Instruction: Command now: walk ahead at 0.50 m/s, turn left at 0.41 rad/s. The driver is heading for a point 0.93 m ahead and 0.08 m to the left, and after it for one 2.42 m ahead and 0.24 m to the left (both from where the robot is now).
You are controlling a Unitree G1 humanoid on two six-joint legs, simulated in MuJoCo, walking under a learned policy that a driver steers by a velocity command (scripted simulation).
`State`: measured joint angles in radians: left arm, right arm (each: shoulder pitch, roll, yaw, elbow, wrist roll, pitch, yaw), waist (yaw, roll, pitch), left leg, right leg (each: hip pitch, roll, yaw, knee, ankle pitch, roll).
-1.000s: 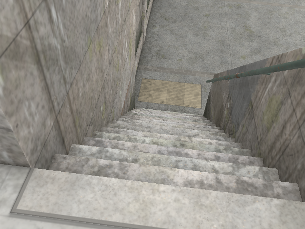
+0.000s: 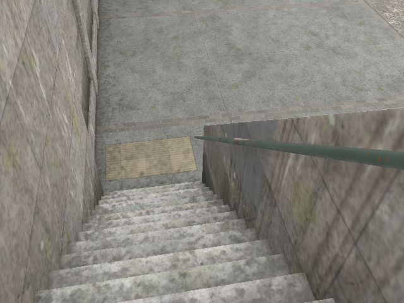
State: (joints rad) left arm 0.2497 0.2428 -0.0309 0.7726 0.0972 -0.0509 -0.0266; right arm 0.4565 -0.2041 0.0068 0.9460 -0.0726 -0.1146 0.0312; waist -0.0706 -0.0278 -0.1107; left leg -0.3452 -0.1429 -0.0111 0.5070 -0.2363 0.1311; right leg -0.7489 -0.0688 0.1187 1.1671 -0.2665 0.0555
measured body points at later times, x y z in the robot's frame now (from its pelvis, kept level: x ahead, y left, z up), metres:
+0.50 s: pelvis +0.25 -0.05 -0.20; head +0.23 -0.05 +0.25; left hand +0.25 +0.20 -0.34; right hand +0.26 -0.27 -0.34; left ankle +0.12 +0.06 -0.62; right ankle +0.28 -0.13 -0.94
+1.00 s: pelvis +0.45 +0.03 -0.37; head +0.45 +0.05 +0.08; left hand +0.22 +0.15 -0.51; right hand +0.66 -0.11 -0.50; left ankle +0.49 +0.15 -1.13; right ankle +0.30 -0.13 -0.89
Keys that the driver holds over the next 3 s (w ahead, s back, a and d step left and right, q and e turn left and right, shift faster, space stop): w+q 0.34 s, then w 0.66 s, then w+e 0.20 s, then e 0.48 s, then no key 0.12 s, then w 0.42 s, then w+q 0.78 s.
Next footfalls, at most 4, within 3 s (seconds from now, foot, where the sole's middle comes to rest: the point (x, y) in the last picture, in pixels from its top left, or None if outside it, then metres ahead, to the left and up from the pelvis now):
0.40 right None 0.32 -0.12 -0.98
0.98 left None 0.52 0.16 -1.19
1.48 right None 0.79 -0.04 -1.40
2.12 left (141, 296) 0.97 0.26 -1.61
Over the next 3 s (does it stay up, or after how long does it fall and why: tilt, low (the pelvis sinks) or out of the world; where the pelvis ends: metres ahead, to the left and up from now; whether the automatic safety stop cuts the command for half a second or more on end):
stays up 1.25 0.12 -1.09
